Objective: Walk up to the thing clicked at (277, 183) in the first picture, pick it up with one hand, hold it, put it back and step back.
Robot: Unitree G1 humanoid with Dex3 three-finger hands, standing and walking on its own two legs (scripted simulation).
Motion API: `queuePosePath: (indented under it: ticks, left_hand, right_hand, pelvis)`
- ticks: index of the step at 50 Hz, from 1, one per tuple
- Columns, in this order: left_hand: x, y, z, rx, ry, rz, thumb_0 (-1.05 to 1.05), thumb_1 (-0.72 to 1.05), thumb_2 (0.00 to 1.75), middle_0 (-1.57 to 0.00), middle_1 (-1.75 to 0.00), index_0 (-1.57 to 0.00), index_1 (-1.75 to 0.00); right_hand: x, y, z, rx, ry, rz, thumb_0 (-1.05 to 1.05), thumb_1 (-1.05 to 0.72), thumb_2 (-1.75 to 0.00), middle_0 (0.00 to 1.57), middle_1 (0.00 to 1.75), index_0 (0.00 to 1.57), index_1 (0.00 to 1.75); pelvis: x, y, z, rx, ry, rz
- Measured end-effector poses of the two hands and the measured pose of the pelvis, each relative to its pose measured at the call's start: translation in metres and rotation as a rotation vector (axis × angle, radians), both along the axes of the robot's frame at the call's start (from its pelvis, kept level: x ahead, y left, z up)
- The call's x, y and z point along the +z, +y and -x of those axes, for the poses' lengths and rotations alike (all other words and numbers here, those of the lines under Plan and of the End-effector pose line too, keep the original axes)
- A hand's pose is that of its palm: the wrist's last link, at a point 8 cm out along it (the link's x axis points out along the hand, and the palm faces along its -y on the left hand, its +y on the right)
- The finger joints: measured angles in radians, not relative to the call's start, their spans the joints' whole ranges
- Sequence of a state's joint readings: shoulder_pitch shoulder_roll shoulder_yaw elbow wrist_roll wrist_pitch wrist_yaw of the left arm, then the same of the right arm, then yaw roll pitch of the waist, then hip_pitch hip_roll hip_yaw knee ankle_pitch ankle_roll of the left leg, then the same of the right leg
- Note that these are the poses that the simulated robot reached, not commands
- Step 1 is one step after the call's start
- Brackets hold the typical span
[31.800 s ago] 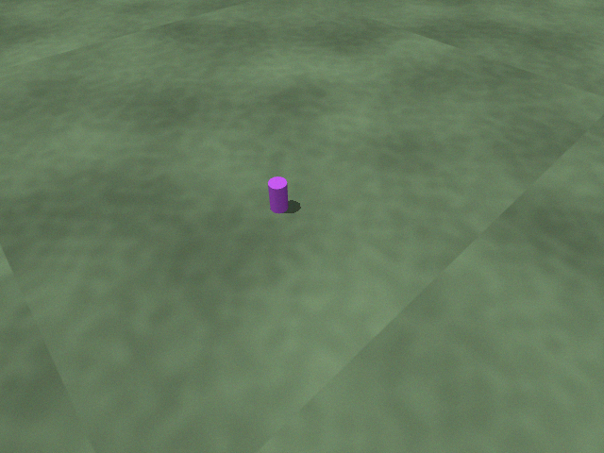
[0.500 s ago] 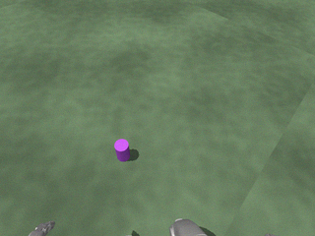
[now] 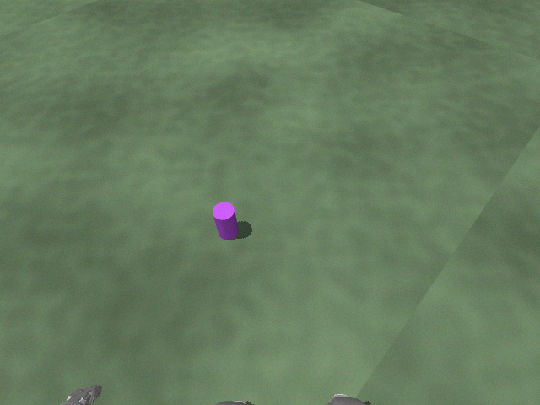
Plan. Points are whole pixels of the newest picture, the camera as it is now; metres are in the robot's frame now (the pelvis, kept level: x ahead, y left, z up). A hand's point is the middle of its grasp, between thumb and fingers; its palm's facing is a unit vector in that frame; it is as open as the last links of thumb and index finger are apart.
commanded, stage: step back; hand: left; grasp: from the side
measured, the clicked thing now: (226, 221) +0.86 +0.22 -0.68
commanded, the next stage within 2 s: stand in 1.52 s
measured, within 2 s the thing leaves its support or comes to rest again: neither
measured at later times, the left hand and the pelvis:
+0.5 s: hand out of the picture -0.10 +0.25 -0.14, palm faces -0.04 -0.91 -0.41, open 7.4 cm; pelvis -0.17 -0.02 +0.00, yaw -3 degrees
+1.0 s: hand out of the picture -0.13 +0.25 -0.13, palm faces +0.03 -0.92 -0.39, open 7.4 cm; pelvis -0.19 -0.03 +0.01, yaw +1 degrees
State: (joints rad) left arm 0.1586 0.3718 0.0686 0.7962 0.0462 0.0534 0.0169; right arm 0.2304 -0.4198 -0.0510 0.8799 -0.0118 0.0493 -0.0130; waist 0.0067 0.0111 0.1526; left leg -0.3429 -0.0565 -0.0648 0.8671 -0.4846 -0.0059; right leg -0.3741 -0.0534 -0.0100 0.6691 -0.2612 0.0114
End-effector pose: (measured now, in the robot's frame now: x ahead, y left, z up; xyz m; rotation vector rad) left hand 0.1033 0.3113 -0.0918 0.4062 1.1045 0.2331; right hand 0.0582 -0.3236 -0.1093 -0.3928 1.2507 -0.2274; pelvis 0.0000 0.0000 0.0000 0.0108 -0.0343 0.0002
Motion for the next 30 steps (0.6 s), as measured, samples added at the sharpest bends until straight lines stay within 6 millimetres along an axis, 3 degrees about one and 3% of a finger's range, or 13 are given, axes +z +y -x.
queuePosePath:
  ticks: [5,10,15,19,24,30]
  left_hand:
    - [-0.012,0.009,0.018,0.002,-0.038,0.023,0.01,0.90,0.90,-0.21,-0.30,-0.21,-0.30]
    - [-0.008,0.003,0.051,0.011,-0.018,0.050,0.01,0.90,0.90,-0.21,-0.30,-0.21,-0.30]
    - [-0.011,-0.006,0.097,-0.010,0.013,0.045,0.01,0.90,0.90,-0.21,-0.30,-0.21,-0.30]
    - [-0.017,-0.016,0.142,-0.021,0.045,0.024,0.01,0.90,0.90,-0.21,-0.30,-0.21,-0.30]
    - [-0.008,-0.024,0.202,0.011,0.086,0.026,0.01,0.90,0.90,-0.21,-0.30,-0.21,-0.30]
    - [-0.002,-0.010,0.237,0.052,0.055,0.014,0.01,0.90,0.90,-0.21,-0.30,-0.21,-0.30]
  right_hand:
    - [0.000,0.016,0.043,0.016,0.034,-0.002,0.01,-0.91,-0.90,0.21,0.30,0.20,0.30]
    - [0.015,0.019,0.067,0.023,-0.013,-0.001,0.01,-0.90,-0.89,0.21,0.30,0.21,0.30]
    - [0.018,0.008,0.075,0.034,-0.105,0.010,0.01,-0.90,-0.89,0.21,0.30,0.21,0.30]
    - [0.008,-0.009,0.089,0.033,-0.167,0.000,0.01,-0.90,-0.89,0.21,0.30,0.21,0.30]
    - [0.008,-0.016,0.127,0.005,-0.150,-0.020,0.00,-0.91,-0.90,0.21,0.30,0.21,0.30]
    - [0.002,-0.014,0.182,0.024,-0.040,-0.020,0.01,-0.91,-0.90,0.21,0.30,0.20,0.30]
  pelvis:
    - [-0.004,0.007,0.040,0.010,-0.023,-0.011]
    - [0.006,0.003,0.072,0.003,-0.011,0.029]
    - [0.004,-0.005,0.109,-0.034,-0.002,0.035]
    - [-0.006,-0.016,0.142,-0.061,-0.014,0.051]
    - [0.001,-0.021,0.170,-0.056,-0.019,0.009]
    - [0.002,-0.015,0.192,-0.002,-0.003,0.004]
